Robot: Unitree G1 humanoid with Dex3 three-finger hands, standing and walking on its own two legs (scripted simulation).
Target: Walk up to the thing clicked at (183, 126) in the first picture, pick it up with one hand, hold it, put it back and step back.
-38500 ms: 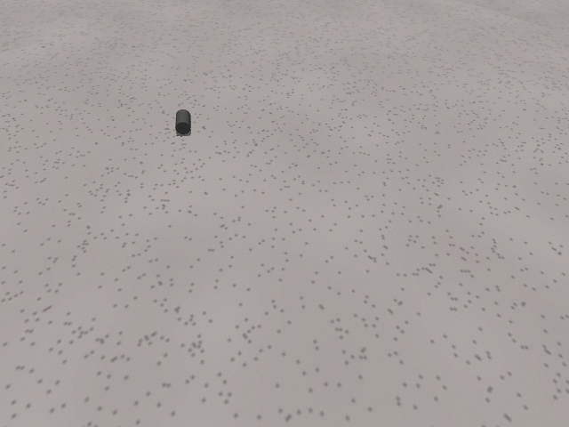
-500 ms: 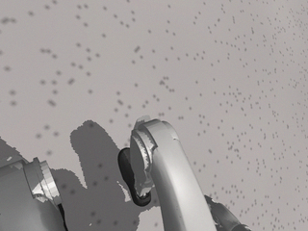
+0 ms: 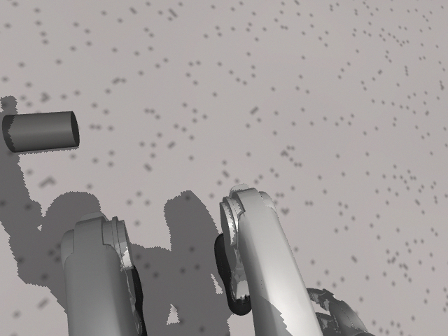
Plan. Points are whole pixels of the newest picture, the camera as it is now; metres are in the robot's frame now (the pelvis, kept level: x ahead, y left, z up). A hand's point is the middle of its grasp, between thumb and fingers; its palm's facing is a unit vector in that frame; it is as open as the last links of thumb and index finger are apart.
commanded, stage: withdraw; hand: left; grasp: from above
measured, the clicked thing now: (44, 131) +0.53 +0.29 -0.32
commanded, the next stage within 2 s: home in 0.34 s
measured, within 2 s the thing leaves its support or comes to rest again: neither
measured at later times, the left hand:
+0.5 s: hand (8, 118) +0.50 +0.30 -0.18, palm faces -0.35 -0.04 -0.93, open 13.8 cm
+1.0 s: hand out of the picture +0.38 +0.28 +0.00, palm faces -0.25 -0.64 -0.73, open 8.6 cm
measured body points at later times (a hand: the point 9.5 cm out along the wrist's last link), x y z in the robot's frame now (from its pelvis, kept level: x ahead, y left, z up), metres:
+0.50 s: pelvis -0.01 +0.00 -0.04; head +0.24 +0.08 +0.33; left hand +0.52 +0.30 -0.13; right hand +0.02 -0.27 -0.12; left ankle +0.07 +0.12 -0.33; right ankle +0.11 -0.14 -0.33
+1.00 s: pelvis +0.01 +0.00 +0.11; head +0.20 +0.06 +0.51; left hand +0.38 +0.31 +0.05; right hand +0.15 -0.27 -0.01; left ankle +0.07 +0.12 -0.33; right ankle +0.11 -0.14 -0.33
